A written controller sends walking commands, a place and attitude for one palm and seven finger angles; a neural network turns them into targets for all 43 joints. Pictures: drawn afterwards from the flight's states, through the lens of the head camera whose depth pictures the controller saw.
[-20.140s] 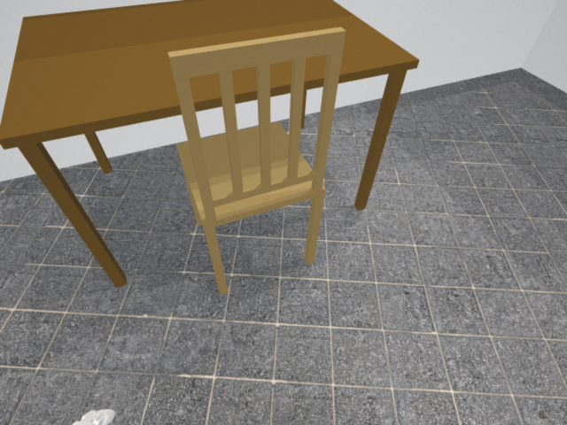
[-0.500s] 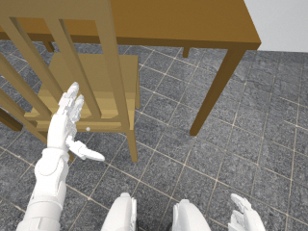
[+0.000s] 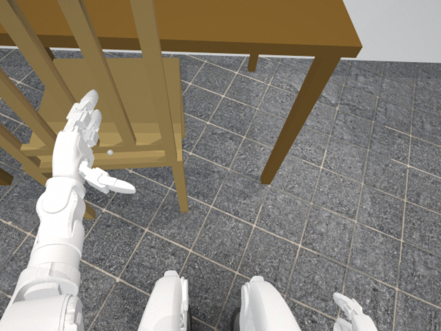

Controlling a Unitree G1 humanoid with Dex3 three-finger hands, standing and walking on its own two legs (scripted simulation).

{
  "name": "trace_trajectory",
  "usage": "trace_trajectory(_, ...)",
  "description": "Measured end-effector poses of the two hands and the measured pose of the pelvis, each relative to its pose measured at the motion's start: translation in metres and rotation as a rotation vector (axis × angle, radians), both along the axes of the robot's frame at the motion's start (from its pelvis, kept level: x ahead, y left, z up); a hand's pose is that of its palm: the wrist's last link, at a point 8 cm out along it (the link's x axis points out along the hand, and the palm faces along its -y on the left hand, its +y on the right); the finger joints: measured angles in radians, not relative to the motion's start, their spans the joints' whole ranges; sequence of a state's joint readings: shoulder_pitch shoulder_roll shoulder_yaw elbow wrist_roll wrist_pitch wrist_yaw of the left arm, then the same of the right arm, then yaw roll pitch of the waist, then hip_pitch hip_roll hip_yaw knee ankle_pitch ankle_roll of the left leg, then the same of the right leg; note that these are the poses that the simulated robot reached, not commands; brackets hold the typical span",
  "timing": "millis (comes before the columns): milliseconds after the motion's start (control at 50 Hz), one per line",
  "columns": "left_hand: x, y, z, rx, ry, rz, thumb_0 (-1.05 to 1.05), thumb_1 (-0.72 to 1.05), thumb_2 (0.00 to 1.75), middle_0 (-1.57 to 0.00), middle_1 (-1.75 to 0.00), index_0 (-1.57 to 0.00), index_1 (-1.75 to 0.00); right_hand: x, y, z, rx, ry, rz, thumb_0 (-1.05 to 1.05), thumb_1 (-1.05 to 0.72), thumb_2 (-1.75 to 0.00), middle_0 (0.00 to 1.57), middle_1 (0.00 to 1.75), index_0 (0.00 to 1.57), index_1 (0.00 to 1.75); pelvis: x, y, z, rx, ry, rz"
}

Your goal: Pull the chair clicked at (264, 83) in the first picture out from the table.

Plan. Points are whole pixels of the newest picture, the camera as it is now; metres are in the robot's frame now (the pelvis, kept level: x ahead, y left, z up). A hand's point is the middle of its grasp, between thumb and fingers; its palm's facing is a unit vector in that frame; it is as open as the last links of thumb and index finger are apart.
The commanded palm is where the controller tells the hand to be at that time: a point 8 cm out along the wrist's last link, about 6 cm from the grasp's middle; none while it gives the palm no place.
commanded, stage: aim the fingers beside a spindle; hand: left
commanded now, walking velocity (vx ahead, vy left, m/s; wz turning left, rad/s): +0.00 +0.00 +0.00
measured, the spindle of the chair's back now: (58, 89) +0.52 +0.30 +0.07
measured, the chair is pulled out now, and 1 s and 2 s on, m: -0.05 -0.05 -0.05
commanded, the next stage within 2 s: none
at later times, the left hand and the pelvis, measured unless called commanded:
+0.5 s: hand (108, 172) +0.37 +0.19 +0.04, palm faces -0.02 -1.00 -0.02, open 16.9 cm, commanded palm +0.35 +0.25 +0.04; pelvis +0.02 +0.01 +0.02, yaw +0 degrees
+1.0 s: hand (103, 186) +0.35 +0.20 +0.04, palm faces +0.01 -1.00 -0.04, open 16.9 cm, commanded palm +0.32 +0.25 +0.04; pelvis +0.02 +0.00 +0.01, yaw +0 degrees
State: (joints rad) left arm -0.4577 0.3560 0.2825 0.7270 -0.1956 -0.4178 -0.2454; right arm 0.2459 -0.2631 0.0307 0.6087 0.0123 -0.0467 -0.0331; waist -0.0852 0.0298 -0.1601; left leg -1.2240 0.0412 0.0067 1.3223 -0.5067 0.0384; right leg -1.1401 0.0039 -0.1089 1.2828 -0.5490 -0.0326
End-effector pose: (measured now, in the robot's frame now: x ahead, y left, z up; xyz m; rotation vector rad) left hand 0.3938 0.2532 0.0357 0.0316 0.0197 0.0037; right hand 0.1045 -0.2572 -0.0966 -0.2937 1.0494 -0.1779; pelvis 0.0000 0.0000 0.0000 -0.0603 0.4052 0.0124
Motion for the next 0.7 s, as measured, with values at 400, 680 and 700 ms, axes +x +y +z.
trace_trajectory(400, -0.03, 0.003, 0.002, 0.005, -0.009, -0.005, -0.01, -0.5, 0.3, -0.06, -0.08, -0.06, -0.08, 0.029, 0.015, 0.015, 0.023, -0.03, 0.012, 0.01, -0.9, -0.89, 0.2, 0.3, 0.2, 0.3, 0.019, 0.012, 0.014, -0.001, -0.008, -0.005)
trace_trajectory(680, -0.054, 0.0, 0.001, 0.009, -0.006, 0.02, -0.01, -0.5, 0.3, -0.06, -0.08, -0.06, -0.08, 0.066, 0.024, 0.02, 0.042, -0.116, 0.069, 0.01, -0.9, -0.89, 0.2, 0.3, 0.2, 0.3, 0.021, 0.01, 0.014, 0.005, -0.023, 0.001)
trace_trajectory(700, -0.055, 0.001, 0.001, 0.013, -0.009, 0.021, -0.01, -0.5, 0.3, -0.06, -0.08, -0.06, -0.08, 0.067, 0.024, 0.02, 0.041, -0.117, 0.072, 0.01, -0.9, -0.89, 0.2, 0.3, 0.2, 0.3, 0.02, 0.009, 0.013, 0.005, -0.023, 0.002)
